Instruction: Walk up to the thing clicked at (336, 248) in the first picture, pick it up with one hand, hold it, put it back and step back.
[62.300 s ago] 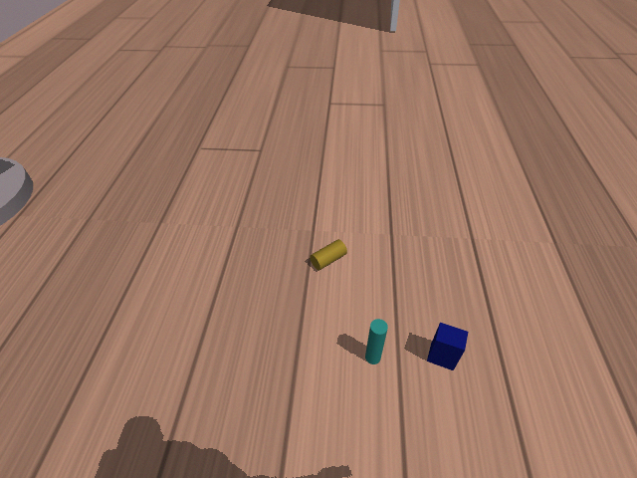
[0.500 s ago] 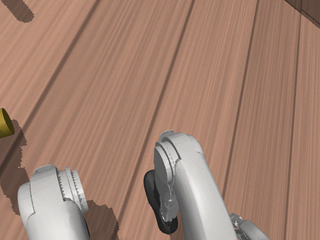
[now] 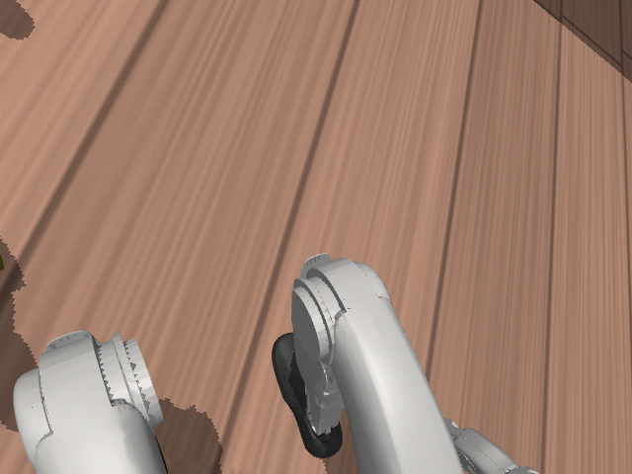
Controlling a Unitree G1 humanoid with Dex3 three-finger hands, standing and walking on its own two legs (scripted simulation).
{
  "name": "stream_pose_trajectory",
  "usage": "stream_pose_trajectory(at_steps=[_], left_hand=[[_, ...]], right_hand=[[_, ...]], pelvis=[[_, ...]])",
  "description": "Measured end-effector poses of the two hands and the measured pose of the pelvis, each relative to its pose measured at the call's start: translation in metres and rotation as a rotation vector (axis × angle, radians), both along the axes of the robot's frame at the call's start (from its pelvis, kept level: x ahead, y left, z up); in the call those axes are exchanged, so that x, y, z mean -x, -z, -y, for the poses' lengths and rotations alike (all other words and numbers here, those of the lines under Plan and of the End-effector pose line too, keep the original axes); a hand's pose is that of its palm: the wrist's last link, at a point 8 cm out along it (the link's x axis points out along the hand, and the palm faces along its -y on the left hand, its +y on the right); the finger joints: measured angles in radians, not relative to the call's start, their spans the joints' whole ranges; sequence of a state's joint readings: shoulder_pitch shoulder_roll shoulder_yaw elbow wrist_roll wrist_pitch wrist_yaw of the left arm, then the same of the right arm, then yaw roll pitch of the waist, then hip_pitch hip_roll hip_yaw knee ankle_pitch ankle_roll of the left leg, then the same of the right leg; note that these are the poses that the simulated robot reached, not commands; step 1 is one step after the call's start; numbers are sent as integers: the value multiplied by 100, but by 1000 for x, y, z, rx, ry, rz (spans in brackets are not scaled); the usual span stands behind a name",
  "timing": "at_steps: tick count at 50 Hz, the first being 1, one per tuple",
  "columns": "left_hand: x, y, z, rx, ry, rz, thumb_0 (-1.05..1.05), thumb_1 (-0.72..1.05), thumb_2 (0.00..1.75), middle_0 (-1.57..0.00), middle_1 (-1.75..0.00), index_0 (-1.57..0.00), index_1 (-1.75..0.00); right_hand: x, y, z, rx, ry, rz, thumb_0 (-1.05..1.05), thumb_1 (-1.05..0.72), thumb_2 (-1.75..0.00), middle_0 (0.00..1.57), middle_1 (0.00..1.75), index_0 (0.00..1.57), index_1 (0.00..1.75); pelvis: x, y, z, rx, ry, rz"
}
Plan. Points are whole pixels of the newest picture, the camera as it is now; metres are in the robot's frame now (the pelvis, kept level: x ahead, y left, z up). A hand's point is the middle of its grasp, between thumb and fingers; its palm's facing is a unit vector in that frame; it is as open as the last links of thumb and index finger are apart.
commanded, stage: rest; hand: left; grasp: from above
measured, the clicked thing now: out of the picture +0.43 +0.33 -0.25
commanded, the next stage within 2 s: open in 0.12 s
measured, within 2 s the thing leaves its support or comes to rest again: neither
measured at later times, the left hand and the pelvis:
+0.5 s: hand out of the picture +0.42 +0.32 -0.23, palm faces -0.44 -0.15 -0.89, open 10.0 cm; pelvis -0.01 +0.00 +0.00, yaw -1 degrees
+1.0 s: hand out of the picture +0.42 +0.33 -0.23, palm faces -0.44 -0.17 -0.88, open 13.2 cm; pelvis +0.00 +0.00 +0.01, yaw -1 degrees
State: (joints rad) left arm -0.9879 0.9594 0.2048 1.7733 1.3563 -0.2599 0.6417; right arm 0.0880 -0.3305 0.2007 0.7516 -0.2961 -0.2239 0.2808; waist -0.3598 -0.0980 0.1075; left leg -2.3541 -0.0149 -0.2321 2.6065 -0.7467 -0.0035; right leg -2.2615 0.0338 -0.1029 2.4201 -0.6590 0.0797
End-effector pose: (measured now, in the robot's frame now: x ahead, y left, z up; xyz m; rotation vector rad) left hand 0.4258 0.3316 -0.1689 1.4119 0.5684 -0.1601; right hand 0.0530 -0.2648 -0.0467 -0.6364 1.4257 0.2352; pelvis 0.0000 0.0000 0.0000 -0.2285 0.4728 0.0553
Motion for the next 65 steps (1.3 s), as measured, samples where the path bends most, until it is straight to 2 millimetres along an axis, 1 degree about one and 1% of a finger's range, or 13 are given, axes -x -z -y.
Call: stream_pose_trajectory(at_steps=[15,19,24,28,36,45,56,65], left_hand=[[0,0,0,1,6,0,-1,5,37,-81,-36,-81,-37],[1,0,1,-1,15,-3,-1,6,41,-76,-39,-76,-41],[4,1,2,-7,27,-1,-1,6,51,-68,-47,-67,-49],[1,2,4,-6,28,13,-1,1,59,-60,-54,-59,-55],[-4,3,3,-14,6,24,0,-15,73,-43,-67,-41,-68],[-3,5,-2,-8,-11,-4,0,-31,85,-28,-81,-27,-82],[-4,4,0,1,17,5,0,-43,97,-17,-93,-15,-95],[-3,3,1,-4,16,13,0,-46,103,-12,-100,-11,-101]], right_hand=[[8,-6,-4,-14,-34,-12,0,-90,-90,20,30,20,30],[7,-7,-5,-16,-45,-9,0,-90,-90,20,30,20,30],[5,-8,-6,-20,-59,-3,0,-89,-90,20,30,20,30],[3,-9,-6,-22,-67,0,0,-89,-90,20,30,20,30],[1,-12,-4,-15,-64,1,0,-89,-90,20,31,20,30],[5,-13,-7,-18,-56,-13,0,-89,-90,20,30,20,30],[7,-11,-11,-31,-57,-14,0,-89,-90,20,31,20,30],[9,-11,-9,-27,-57,-9,0,-89,-90,20,30,20,30]], pelvis=[[3,-2,0,9,8,19],[4,-2,0,11,9,22],[5,-3,0,14,9,26],[5,-3,0,14,10,26],[4,-4,-1,19,13,16],[4,-5,-1,22,10,13],[5,-5,-1,23,11,21],[6,-4,-1,20,13,23]])
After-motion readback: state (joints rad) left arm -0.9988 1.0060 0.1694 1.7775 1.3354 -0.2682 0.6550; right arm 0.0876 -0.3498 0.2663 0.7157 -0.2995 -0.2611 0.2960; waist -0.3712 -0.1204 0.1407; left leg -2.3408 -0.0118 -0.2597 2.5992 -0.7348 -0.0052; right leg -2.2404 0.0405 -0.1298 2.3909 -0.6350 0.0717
